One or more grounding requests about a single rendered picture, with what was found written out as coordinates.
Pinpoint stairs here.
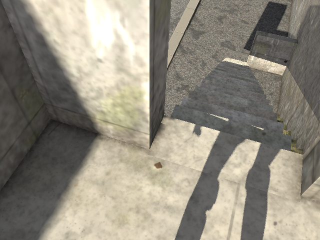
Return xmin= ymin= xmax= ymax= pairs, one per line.
xmin=171 ymin=57 xmax=292 ymax=151

